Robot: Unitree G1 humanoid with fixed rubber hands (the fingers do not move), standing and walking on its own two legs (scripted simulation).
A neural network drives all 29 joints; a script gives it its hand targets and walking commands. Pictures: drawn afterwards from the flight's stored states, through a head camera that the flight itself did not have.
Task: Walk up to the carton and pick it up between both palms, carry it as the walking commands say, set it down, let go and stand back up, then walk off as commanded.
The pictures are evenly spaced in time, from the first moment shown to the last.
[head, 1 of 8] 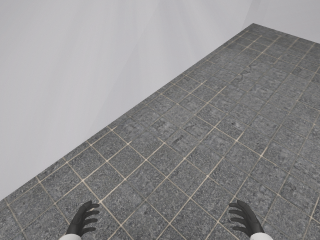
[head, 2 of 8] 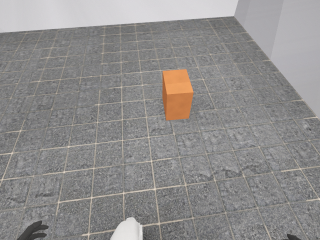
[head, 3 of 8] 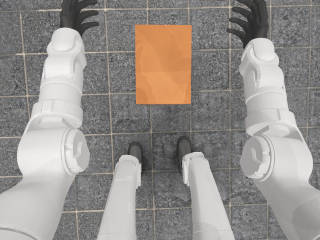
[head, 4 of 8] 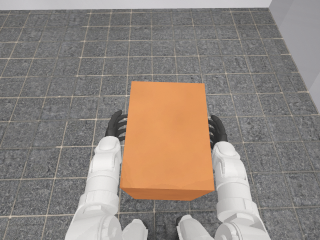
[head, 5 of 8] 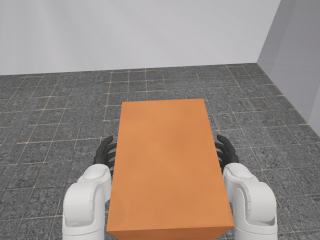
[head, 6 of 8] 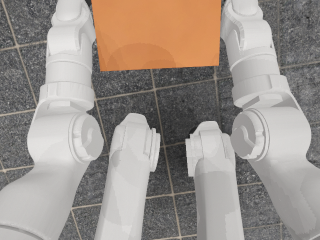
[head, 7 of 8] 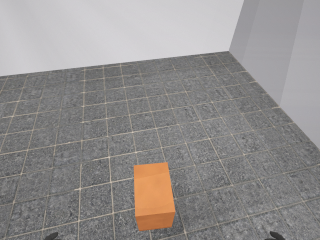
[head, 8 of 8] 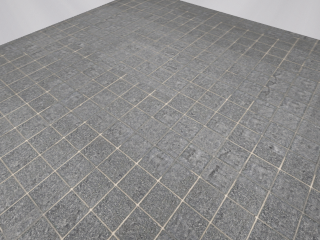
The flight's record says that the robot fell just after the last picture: no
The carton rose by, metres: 0.66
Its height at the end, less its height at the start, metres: +0.00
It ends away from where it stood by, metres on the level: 0.22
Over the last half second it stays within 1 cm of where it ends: yes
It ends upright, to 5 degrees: yes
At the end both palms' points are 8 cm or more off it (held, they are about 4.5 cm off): yes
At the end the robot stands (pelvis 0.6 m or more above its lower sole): yes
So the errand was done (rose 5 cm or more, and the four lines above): yes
